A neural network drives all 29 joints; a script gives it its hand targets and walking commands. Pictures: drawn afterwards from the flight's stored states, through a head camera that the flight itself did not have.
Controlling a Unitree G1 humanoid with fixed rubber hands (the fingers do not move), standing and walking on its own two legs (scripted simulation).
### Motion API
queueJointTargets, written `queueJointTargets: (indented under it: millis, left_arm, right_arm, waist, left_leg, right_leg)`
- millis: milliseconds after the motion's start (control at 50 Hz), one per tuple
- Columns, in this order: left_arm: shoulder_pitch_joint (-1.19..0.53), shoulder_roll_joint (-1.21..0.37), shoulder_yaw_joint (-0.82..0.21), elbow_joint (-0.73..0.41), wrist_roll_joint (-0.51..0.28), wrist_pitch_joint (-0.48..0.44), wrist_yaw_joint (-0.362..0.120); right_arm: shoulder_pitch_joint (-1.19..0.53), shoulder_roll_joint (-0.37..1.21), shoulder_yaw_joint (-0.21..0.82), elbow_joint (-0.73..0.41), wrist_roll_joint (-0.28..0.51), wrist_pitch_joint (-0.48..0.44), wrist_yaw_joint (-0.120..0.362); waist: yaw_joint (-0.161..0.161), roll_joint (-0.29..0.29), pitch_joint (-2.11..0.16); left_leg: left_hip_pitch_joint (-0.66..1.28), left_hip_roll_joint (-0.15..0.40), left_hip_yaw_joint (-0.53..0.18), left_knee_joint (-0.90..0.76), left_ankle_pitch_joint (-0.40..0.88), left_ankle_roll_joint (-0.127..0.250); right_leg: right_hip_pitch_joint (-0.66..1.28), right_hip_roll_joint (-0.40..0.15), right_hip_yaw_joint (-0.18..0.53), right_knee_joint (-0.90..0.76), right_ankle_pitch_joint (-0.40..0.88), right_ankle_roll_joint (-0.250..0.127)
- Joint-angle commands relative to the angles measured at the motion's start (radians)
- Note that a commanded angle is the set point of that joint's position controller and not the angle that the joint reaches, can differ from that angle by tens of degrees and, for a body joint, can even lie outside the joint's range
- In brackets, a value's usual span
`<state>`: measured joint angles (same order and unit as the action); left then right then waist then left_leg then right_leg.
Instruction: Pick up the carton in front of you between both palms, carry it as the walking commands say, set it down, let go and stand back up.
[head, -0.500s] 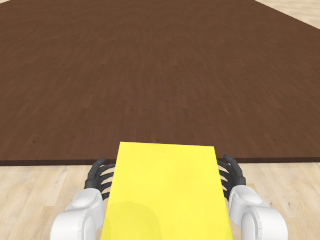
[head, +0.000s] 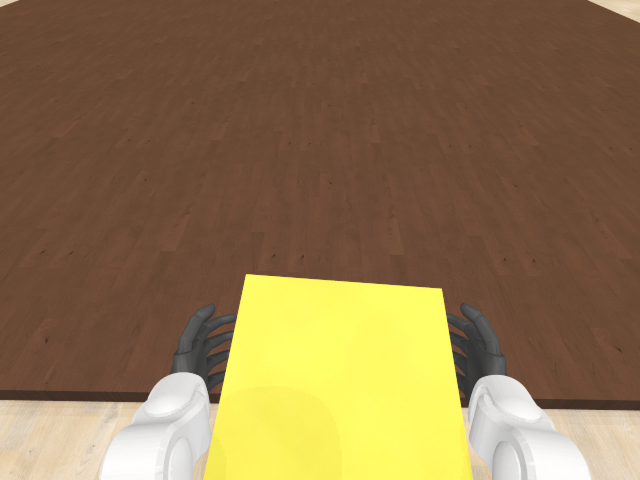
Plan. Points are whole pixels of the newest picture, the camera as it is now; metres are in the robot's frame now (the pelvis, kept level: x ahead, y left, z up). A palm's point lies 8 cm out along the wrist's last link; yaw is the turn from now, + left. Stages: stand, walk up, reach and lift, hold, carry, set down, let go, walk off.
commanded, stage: carry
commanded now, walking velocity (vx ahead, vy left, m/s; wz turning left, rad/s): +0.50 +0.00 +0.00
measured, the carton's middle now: (331, 411) +0.22 +0.00 +0.03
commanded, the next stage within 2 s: none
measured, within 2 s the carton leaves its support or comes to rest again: neither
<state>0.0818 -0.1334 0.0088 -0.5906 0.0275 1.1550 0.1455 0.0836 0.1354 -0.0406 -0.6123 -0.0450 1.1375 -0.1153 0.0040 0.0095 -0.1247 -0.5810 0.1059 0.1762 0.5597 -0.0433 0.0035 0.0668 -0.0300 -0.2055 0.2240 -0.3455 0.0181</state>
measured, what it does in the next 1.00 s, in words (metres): walks ahead: left foot, then right foot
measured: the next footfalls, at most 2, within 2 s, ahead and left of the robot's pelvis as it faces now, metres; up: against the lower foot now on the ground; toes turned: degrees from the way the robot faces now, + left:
left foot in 0.06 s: +0.23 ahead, +0.11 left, +0.00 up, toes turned +12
right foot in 0.52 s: +0.49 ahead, -0.05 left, +0.00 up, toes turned -8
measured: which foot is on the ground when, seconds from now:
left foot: up 0.00-0.04, down 0.06-0.56, up 0.58-0.84, down 0.86-1.00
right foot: down 0.00-0.08, up 0.10-0.50, down 0.52-1.00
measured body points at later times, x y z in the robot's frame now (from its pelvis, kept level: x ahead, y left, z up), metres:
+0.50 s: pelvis +0.30 +0.03 +0.00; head +0.33 +0.04 +0.45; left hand +0.66 +0.19 +0.14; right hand +0.67 -0.12 +0.15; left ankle +0.19 +0.10 -0.73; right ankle +0.44 -0.06 -0.71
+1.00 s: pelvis +0.48 +0.05 +0.00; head +0.51 +0.06 +0.45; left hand +0.83 +0.19 +0.13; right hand +0.82 -0.11 +0.14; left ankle +0.45 +0.14 -0.74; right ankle +0.45 -0.04 -0.73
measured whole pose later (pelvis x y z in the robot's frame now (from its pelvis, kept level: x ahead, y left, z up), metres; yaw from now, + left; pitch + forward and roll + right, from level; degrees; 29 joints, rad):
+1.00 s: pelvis +0.48 +0.05 +0.00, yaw -2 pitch +4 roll -1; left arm -0.45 -0.10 0.21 -0.30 0.00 1.16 0.17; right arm -0.47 0.12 -0.23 -0.29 -0.01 1.13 -0.17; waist -0.01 0.00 -0.03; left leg -0.30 0.01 0.07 0.54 -0.32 0.05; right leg -0.33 0.01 -0.11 0.61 -0.43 -0.07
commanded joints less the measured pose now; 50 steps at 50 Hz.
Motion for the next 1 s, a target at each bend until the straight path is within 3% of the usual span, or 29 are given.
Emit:
queueJointTargets:
  millis: [0,20,40,60,80,120,140,180,240,300,340,420,460,480,500,520,540,560,600,640,700,760,820,840,860,880,900,940,980]
  left_arm:
    - [-0.502,-0.591,-0.574,-0.134,-0.243,0.011,-0.062]
    - [-0.551,-0.551,-0.570,-0.140,-0.250,0.021,-0.046]
    - [-0.595,-0.515,-0.560,-0.152,-0.253,0.032,-0.030]
    - [-0.636,-0.478,-0.535,-0.159,-0.268,0.041,-0.012]
    - [-0.675,-0.470,-0.532,-0.152,-0.277,0.046,-0.001]
    - [-0.752,-0.522,-0.502,-0.086,-0.273,0.044,0.013]
    - [-0.788,-0.533,-0.481,-0.047,-0.261,0.040,0.019]
    - [-0.850,-0.521,-0.442,0.031,-0.221,0.029,0.034]
    - [-0.922,-0.504,-0.414,0.128,-0.185,0.025,0.052]
    - [-1.003,-0.527,-0.382,0.210,-0.182,0.025,0.063]
    - [-1.069,-0.537,-0.365,0.270,-0.185,0.023,0.063]
    - [-1.199,-0.561,-0.342,0.334,-0.205,0.011,0.058]
    - [-1.223,-0.570,-0.322,0.342,-0.217,0.005,0.050]
    - [-1.239,-0.578,-0.315,0.350,-0.221,0.005,0.045]
    - [-1.258,-0.581,-0.311,0.346,-0.225,0.003,0.040]
    - [-1.246,-0.586,-0.304,0.359,-0.224,0.001,0.037]
    - [-1.247,-0.588,-0.296,0.359,-0.232,-0.003,0.036]
    - [-1.225,-0.631,-0.315,0.333,-0.257,-0.011,0.028]
    - [-1.238,-0.732,-0.361,0.240,-0.294,-0.035,0.002]
    - [-1.261,-0.750,-0.388,0.139,-0.300,-0.060,-0.014]
    - [-1.135,-0.716,-0.435,0.091,-0.268,-0.082,-0.019]
    - [-1.093,-0.686,-0.484,0.067,-0.263,-0.081,-0.021]
    - [-1.111,-0.634,-0.510,0.060,-0.265,-0.073,-0.016]
    - [-1.117,-0.614,-0.501,0.092,-0.255,-0.063,-0.010]
    - [-1.120,-0.606,-0.494,0.120,-0.245,-0.051,-0.005]
    - [-1.121,-0.588,-0.478,0.156,-0.249,-0.036,-0.001]
    - [-1.110,-0.576,-0.457,0.186,-0.243,-0.024,0.003]
    - [-1.096,-0.571,-0.407,0.251,-0.222,-0.001,0.011]
    - [-1.080,-0.575,-0.363,0.311,-0.203,0.013,0.016]
  right_arm:
    - [-0.452,0.568,0.599,-0.076,0.285,0.036,0.062]
    - [-0.474,0.533,0.570,-0.063,0.284,0.041,0.049]
    - [-0.503,0.489,0.537,-0.041,0.286,0.048,0.034]
    - [-0.542,0.448,0.513,-0.016,0.296,0.054,0.020]
    - [-0.571,0.451,0.506,-0.021,0.305,0.056,0.011]
    - [-0.685,0.475,0.503,-0.012,0.324,0.056,0.002]
    - [-0.738,0.487,0.497,0.019,0.326,0.054,0.001]
    - [-0.820,0.495,0.486,0.087,0.319,0.046,0.001]
    - [-0.882,0.478,0.438,0.201,0.300,0.041,-0.007]
    - [-0.954,0.483,0.382,0.291,0.278,0.038,-0.021]
    - [-0.997,0.487,0.348,0.354,0.253,0.035,-0.030]
    - [-1.072,0.520,0.301,0.436,0.216,0.027,-0.042]
    - [-1.133,0.552,0.315,0.433,0.226,0.026,-0.047]
    - [-1.151,0.559,0.318,0.432,0.229,0.025,-0.048]
    - [-1.160,0.565,0.316,0.442,0.225,0.027,-0.050]
    - [-1.186,0.577,0.325,0.434,0.220,0.029,-0.052]
    - [-1.175,0.600,0.333,0.436,0.224,0.031,-0.056]
    - [-1.168,0.632,0.338,0.408,0.232,0.022,-0.056]
    - [-1.219,0.723,0.374,0.307,0.260,-0.004,-0.042]
    - [-1.211,0.730,0.396,0.231,0.249,-0.036,-0.035]
    - [-1.084,0.704,0.441,0.193,0.228,-0.062,-0.028]
    - [-1.016,0.679,0.473,0.177,0.238,-0.059,-0.011]
    - [-1.033,0.623,0.483,0.164,0.251,-0.047,0.000]
    - [-1.041,0.590,0.480,0.182,0.252,-0.038,0.000]
    - [-1.039,0.561,0.471,0.218,0.246,-0.029,-0.003]
    - [-1.023,0.531,0.448,0.256,0.243,-0.016,-0.010]
    - [-1.012,0.523,0.436,0.278,0.236,-0.003,-0.014]
    - [-1.029,0.526,0.417,0.313,0.234,0.021,-0.018]
    - [-1.051,0.543,0.401,0.360,0.235,0.037,-0.019]
  waist:
    - [-0.035,-0.123,-0.067]
    - [-0.072,-0.043,-0.155]
    - [-0.091,0.153,-0.231]
    - [-0.058,0.325,-0.284]
    - [-0.063,0.282,-0.262]
    - [-0.056,0.123,-0.261]
    - [-0.046,0.089,-0.246]
    - [-0.032,0.084,-0.239]
    - [-0.033,0.105,-0.209]
    - [-0.033,0.121,-0.185]
    - [-0.038,0.134,-0.168]
    - [-0.042,0.169,-0.162]
    - [-0.002,0.131,-0.206]
    - [0.028,0.086,-0.233]
    - [0.055,0.002,-0.290]
    - [0.049,-0.154,-0.361]
    - [0.046,-0.264,-0.464]
    - [0.047,-0.192,-0.504]
    - [0.046,-0.157,-0.519]
    - [0.046,-0.127,-0.540]
    - [0.056,-0.132,-0.547]
    - [0.035,-0.163,-0.532]
    - [0.008,-0.100,-0.495]
    - [-0.006,0.010,-0.471]
    - [-0.010,0.173,-0.438]
    - [-0.031,0.237,-0.370]
    - [-0.043,0.209,-0.323]
    - [-0.042,0.153,-0.254]
    - [-0.014,0.116,-0.237]
  left_leg:
    - [0.316,-0.084,0.082,-0.050,-0.060,0.042]
    - [0.516,-0.092,0.073,-0.042,-0.161,0.048]
    - [0.671,0.112,-0.266,-0.135,-0.390,0.093]
    - [0.827,0.304,-0.696,-0.309,-0.453,0.207]
    - [0.773,0.315,-0.696,-0.325,-0.331,0.235]
    - [0.650,0.264,-0.508,-0.271,-0.148,0.179]
    - [0.594,0.239,-0.425,-0.280,-0.135,0.152]
    - [0.549,0.200,-0.305,-0.286,-0.111,0.129]
    - [0.555,0.179,-0.233,-0.315,-0.098,0.153]
    - [0.632,0.153,-0.138,-0.246,0.290,0.162]
    - [0.634,0.118,-0.068,-0.205,0.446,0.145]
    - [0.602,0.069,0.012,-0.109,0.514,0.126]
    - [0.586,0.075,0.023,0.052,0.547,0.100]
    - [0.540,0.055,0.053,0.178,0.511,0.062]
    - [0.444,-0.002,0.033,0.327,0.284,0.015]
    - [0.195,-0.087,-0.012,0.496,-0.233,-0.014]
    - [0.096,-0.132,-0.121,0.634,-0.549,-0.024]
    - [0.081,-0.116,-0.174,0.641,-0.537,-0.009]
    - [0.051,-0.079,-0.205,0.542,-0.502,0.006]
    - [0.042,-0.078,-0.192,0.406,-0.486,-0.004]
    - [0.058,-0.113,-0.143,0.222,-0.406,-0.011]
    - [0.177,-0.124,-0.087,0.016,-0.216,-0.007]
    - [0.486,-0.064,-0.111,-0.152,0.069,0.030]
    - [0.626,0.031,-0.201,-0.130,0.273,0.083]
    - [0.702,0.156,-0.341,-0.095,0.379,0.163]
    - [0.727,0.196,-0.412,-0.092,0.328,0.225]
    - [0.709,0.188,-0.429,-0.117,0.239,0.236]
    - [0.655,0.177,-0.423,-0.147,0.141,0.228]
    - [0.543,0.139,-0.343,-0.133,0.028,0.192]
  right_leg:
    - [-0.095,-0.162,-0.007,0.211,0.556,-0.094]
    - [-0.188,-0.109,-0.028,0.430,0.510,-0.078]
    - [-0.384,-0.041,-0.028,0.712,0.290,-0.044]
    - [-0.634,0.084,0.050,0.973,-0.067,-0.017]
    - [-0.689,0.029,0.163,1.129,-0.124,-0.046]
    - [-0.695,-0.036,0.227,1.130,-0.052,-0.082]
    - [-0.685,-0.067,0.232,1.069,0.006,-0.086]
    - [-0.670,-0.066,0.195,0.999,0.049,-0.083]
    - [-0.723,-0.053,0.156,0.890,0.111,-0.073]
    - [-0.786,-0.034,0.117,0.769,0.144,-0.060]
    - [-0.778,-0.010,0.087,0.679,0.186,-0.057]
    - [-0.624,0.059,0.023,0.454,0.299,-0.061]
    - [-0.483,0.082,0.028,0.347,0.348,-0.081]
    - [-0.344,0.084,0.014,0.210,0.495,-0.078]
    - [-0.154,-0.001,0.100,0.182,0.801,-0.075]
    - [0.110,-0.217,0.354,0.332,1.436,-0.141]
    - [0.238,-0.335,0.485,0.351,1.594,-0.268]
    - [0.235,-0.320,0.476,0.321,1.411,-0.287]
    - [0.207,-0.267,0.424,0.289,1.234,-0.242]
    - [0.237,-0.250,0.364,0.293,1.213,-0.232]
    - [0.264,-0.224,0.294,0.329,1.325,-0.220]
    - [0.180,-0.158,0.207,0.360,1.226,-0.185]
    - [-0.101,-0.109,0.167,0.370,0.638,-0.158]
    - [-0.260,-0.077,0.155,0.410,0.303,-0.127]
    - [-0.417,0.000,0.116,0.468,0.024,-0.088]
    - [-0.502,0.037,0.113,0.450,-0.133,-0.076]
    - [-0.533,0.042,0.108,0.431,-0.167,-0.079]
    - [-0.521,0.048,0.088,0.387,-0.116,-0.091]
    - [-0.381,0.040,0.083,0.274,-0.013,-0.102]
